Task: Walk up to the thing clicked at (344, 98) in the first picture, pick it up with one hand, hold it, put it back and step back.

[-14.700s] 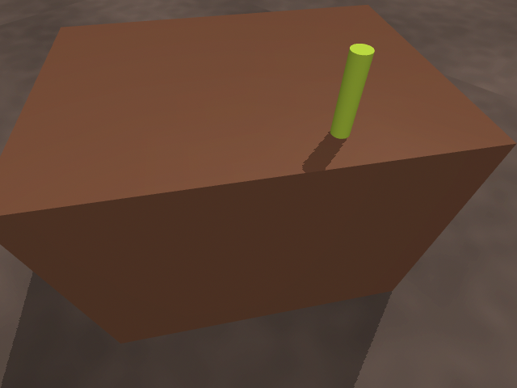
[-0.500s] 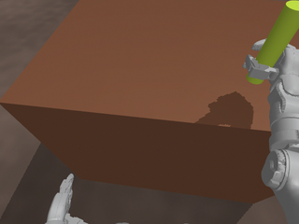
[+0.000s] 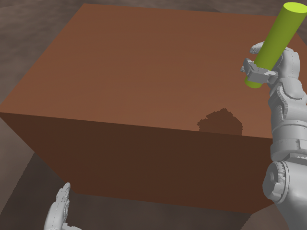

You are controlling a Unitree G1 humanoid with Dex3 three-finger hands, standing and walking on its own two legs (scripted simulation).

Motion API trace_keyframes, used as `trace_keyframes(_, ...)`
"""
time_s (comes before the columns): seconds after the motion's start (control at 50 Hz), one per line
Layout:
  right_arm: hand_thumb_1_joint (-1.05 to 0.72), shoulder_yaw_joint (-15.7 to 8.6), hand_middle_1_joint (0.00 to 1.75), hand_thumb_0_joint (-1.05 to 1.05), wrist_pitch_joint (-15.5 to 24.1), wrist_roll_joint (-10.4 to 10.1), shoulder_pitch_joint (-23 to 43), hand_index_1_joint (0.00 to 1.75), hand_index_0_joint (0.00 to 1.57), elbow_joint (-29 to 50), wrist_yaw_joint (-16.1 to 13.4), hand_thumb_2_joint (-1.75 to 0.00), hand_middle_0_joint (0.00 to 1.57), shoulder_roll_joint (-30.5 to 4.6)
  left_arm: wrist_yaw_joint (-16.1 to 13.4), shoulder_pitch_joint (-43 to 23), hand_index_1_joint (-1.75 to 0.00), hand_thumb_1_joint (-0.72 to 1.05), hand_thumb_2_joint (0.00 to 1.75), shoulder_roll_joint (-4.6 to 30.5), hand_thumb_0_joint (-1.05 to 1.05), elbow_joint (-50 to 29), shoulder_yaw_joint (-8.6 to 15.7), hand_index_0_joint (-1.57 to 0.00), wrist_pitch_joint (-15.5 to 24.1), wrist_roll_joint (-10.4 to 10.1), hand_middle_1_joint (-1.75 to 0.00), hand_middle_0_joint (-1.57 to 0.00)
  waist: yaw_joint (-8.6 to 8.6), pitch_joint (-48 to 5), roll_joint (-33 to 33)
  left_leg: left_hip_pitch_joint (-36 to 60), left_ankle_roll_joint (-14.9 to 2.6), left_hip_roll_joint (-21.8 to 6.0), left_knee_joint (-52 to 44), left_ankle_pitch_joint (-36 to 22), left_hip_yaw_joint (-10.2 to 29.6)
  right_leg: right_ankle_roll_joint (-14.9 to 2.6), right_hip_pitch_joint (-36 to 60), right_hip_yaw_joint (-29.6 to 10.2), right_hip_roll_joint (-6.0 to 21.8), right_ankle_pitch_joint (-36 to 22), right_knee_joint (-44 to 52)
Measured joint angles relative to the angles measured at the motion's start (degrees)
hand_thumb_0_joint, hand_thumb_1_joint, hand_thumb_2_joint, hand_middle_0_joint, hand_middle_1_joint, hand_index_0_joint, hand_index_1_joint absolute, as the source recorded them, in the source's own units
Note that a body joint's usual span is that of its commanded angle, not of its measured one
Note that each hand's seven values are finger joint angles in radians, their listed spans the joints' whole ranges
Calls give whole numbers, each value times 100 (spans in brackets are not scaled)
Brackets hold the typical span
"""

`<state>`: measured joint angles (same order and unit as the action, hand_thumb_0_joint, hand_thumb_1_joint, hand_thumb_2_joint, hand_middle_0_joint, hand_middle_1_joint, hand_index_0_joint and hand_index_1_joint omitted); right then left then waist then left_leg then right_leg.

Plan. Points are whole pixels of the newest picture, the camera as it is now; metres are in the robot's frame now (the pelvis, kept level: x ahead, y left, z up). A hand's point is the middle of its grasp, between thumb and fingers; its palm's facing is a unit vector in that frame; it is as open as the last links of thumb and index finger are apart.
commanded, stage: lift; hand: right
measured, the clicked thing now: (270, 51) +0.46 -0.22 +0.24
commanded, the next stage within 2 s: hold in 1.04 s
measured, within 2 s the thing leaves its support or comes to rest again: neither
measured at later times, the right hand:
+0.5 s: hand (280, 61) +0.37 -0.19 +0.28, palm faces +0.19 +0.98 -0.01, open 5.7 cm
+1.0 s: hand (298, 56) +0.33 -0.18 +0.31, palm faces +0.19 +0.98 -0.02, open 5.7 cm
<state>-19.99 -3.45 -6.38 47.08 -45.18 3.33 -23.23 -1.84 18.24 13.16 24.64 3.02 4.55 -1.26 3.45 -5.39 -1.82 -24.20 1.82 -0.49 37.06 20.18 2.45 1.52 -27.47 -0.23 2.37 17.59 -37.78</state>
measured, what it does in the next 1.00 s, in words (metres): stands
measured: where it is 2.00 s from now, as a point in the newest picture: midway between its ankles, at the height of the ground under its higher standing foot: outside the picture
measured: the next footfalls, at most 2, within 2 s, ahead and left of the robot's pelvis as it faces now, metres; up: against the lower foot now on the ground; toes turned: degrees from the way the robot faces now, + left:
none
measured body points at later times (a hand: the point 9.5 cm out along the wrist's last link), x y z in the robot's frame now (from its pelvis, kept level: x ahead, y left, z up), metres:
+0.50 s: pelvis -0.02 +0.01 +0.01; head -0.04 +0.04 +0.45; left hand +0.15 +0.26 -0.06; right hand +0.35 -0.24 +0.28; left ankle -0.02 +0.14 -0.72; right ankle +0.01 -0.14 -0.72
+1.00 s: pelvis -0.03 +0.01 +0.01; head -0.07 +0.05 +0.45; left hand +0.15 +0.26 -0.06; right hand +0.31 -0.23 +0.32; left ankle -0.02 +0.14 -0.72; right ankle +0.01 -0.14 -0.72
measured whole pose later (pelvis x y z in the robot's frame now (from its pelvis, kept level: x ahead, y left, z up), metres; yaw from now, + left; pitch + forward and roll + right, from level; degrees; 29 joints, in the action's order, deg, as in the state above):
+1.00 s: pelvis -0.03 +0.01 +0.01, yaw -2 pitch -2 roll +0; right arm -19.6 -41.3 -11.7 36.5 -0.6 1.1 -18.9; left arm -1.6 16.9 14.6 31.5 4.3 10.1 -2.4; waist -0.6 -4.8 -4.8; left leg -13.8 1.4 -1.7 34.1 18.2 0.8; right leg 1.9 -16.6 -1.7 1.1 13.6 -32.1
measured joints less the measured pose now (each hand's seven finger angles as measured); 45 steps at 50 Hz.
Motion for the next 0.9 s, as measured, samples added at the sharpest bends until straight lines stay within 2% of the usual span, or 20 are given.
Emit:
trace_keyframes(0.14, -8, 109, 118, -1, -536, -115, -336, 119, 99, 995, -61, -120, 98, 238, 8, 56, -6, -54, 6, 11, -1, -37, 58, -6, -19, -42, -6, -7, -157, -57, -75, 242, -4, -26, -57, 0, -9, 4, 262, -3, -25, -35, 111)
trace_keyframes(0.36, -8, 144, 117, -1, -1830, -291, -832, 119, 99, 2541, -74, -120, 99, 375, 99, 72, -5, -54, 5, 56, -1, -21, 109, -6, -83, -123, -6, -6, -303, -13, -197, 591, -14, -78, -125, -45, -58, 12, 638, -45, -78, -164, 293)
trace_keyframes(0.48, -8, 134, 117, -1, -2395, -360, -998, 119, 99, 3201, -112, -120, 99, 430, 90, 65, -5, -54, 5, 84, -1, 79, 152, -6, 0, -142, -5, -6, -355, 45, -187, 731, -27, -95, -159, -87, -88, 24, 791, -74, -97, -248, 385)
trace_keyframes(0.66, -8, 147, 117, -1, -3030, -407, -1066, 119, 99, 3754, -156, -119, 99, 445, 48, -76, -5, -54, 5, 165, -1, 303, 178, -6, 232, -132, -5, -6, -368, 71, -240, 903, -39, -99, -229, -159, -125, 34, 958, -110, -102, -342, 473)
trace_keyframes(0.9, -8, 67, 117, -1, -3604, -507, -1173, 119, 99, 4338, -186, -119, 99, 478, 70, -77, -5, -54, 5, 91, -1, 549, 97, -5, 493, -116, -5, -5, -399, 60, -292, 1001, -43, -117, -285, -196, -157, 36, 1056, -139, -121, -409, 560)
